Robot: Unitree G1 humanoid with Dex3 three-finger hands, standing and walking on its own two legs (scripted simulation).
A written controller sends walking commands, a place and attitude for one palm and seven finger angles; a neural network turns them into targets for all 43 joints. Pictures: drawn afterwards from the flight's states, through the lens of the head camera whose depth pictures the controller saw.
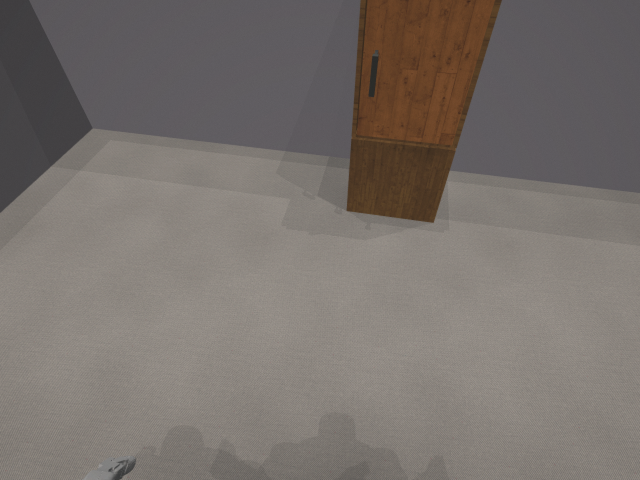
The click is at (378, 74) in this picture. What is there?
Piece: cupboard door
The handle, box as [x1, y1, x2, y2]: [368, 50, 378, 96]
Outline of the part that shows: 378,50 375,50 375,52 372,55 368,96 373,96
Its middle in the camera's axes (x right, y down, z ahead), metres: +0.17 -0.54 +1.26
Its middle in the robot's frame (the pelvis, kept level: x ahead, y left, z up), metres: +1.30 -0.11 -0.09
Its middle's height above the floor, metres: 0.68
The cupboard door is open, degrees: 0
